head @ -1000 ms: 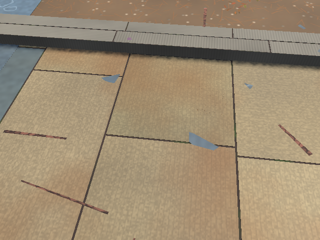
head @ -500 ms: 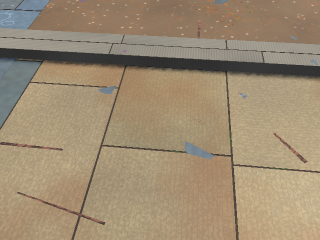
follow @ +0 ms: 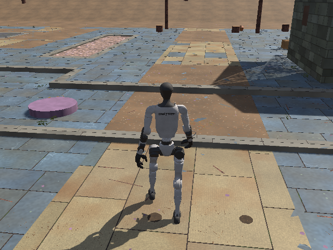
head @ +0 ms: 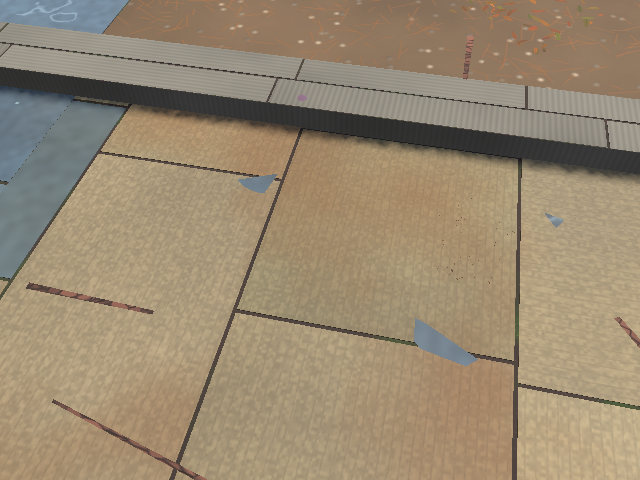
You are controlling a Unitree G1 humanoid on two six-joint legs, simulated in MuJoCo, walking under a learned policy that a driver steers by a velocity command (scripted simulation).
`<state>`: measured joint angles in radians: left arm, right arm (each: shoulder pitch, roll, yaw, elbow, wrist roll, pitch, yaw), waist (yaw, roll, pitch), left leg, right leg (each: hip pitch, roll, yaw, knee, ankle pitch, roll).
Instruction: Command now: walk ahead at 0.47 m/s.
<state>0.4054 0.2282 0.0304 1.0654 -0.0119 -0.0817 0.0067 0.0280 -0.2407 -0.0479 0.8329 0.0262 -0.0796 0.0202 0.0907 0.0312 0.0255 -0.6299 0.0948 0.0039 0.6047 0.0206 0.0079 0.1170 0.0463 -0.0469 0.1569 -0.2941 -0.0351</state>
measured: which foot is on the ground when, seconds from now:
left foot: up 0.00-0.08, down 0.10-0.62, up 0.64-0.88, down 0.90-1.00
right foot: down 0.00-0.12, up 0.14-0.58, down 0.60-1.00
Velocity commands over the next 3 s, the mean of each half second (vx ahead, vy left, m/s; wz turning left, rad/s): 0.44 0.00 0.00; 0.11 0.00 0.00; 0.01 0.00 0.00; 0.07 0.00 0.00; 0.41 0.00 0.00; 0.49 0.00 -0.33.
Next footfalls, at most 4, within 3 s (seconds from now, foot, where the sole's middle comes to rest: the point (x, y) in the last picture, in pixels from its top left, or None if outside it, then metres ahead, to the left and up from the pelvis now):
0.10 left None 0.25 0.14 -0.77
0.60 right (401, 470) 0.51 -0.08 -0.77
0.90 left None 0.44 0.17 -0.77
2.56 left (310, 298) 0.91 0.15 -0.77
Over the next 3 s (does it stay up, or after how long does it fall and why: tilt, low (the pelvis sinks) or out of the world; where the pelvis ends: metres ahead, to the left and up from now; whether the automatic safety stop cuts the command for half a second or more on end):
stays up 0.97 0.04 0.00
